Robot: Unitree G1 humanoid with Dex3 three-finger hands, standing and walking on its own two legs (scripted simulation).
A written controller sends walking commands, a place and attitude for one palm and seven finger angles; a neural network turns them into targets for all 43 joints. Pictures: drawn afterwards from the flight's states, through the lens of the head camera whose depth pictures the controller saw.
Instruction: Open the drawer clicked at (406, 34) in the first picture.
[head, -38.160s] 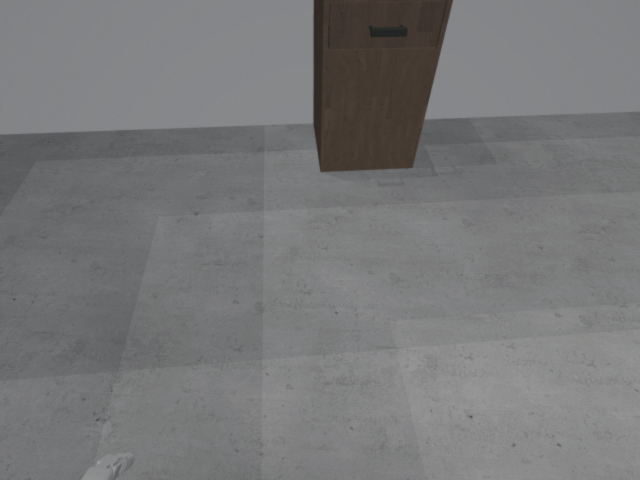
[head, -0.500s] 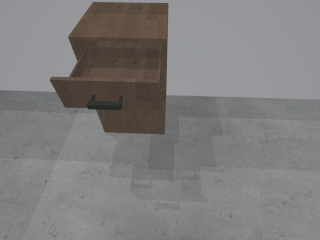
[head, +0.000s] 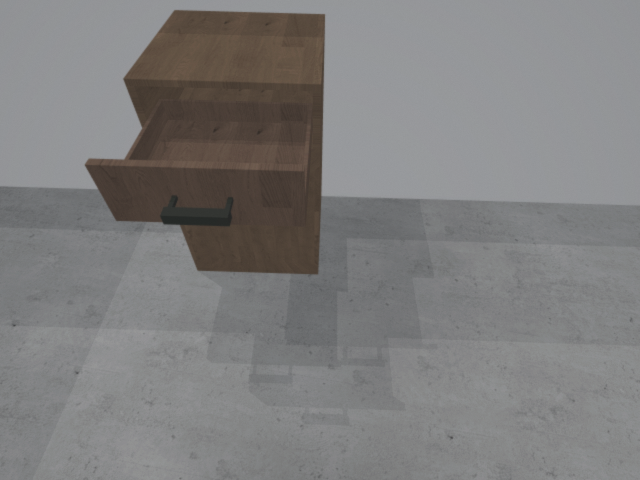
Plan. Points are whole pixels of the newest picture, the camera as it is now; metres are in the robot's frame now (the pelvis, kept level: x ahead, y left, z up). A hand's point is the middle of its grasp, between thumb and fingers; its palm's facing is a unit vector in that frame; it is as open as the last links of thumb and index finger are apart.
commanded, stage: look to check the result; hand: left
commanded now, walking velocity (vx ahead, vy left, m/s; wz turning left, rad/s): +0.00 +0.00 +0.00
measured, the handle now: (199, 208) +0.62 +0.28 -0.09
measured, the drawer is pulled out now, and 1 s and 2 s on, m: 0.30 0.30 0.30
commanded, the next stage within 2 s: take the last steps up to it in 1.78 s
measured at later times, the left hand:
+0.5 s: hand out of the picture +0.00 +0.15 -0.17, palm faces +0.03 -0.98 -0.18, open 7.4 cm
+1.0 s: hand out of the picture +0.01 +0.15 -0.17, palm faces +0.03 -0.98 -0.19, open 7.4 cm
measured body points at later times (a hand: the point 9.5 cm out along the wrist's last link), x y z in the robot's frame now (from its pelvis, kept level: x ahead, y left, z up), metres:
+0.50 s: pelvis +0.01 -0.01 +0.00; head +0.03 -0.01 +0.45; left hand +0.00 +0.21 -0.16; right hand -0.01 -0.21 -0.17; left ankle +0.01 +0.11 -0.74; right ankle +0.02 -0.09 -0.74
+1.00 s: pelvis +0.02 -0.02 +0.00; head +0.04 -0.02 +0.45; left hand +0.01 +0.20 -0.16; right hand -0.01 -0.22 -0.17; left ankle +0.01 +0.11 -0.74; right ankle +0.02 -0.09 -0.74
